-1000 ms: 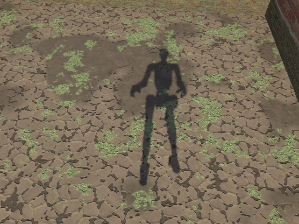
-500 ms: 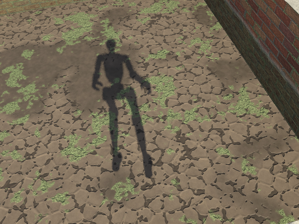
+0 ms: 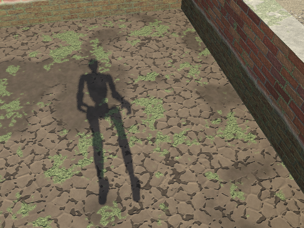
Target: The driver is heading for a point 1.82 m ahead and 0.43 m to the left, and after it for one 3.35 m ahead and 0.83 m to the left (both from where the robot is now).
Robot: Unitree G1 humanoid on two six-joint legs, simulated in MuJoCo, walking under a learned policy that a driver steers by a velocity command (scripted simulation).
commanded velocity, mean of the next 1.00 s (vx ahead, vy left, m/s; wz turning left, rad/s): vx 0.13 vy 0.00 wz -0.01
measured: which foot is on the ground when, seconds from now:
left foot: down 0.00-1.00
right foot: down 0.00-1.00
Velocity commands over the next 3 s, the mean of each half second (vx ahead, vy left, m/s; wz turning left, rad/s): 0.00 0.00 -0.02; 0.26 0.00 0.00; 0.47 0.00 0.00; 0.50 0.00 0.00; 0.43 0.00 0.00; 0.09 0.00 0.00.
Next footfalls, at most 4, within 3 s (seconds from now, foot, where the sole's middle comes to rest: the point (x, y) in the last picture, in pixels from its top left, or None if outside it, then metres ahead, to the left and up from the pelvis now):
none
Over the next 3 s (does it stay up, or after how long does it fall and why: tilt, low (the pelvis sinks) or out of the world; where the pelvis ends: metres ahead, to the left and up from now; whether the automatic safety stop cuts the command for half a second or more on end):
stays up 0.04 -0.03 0.00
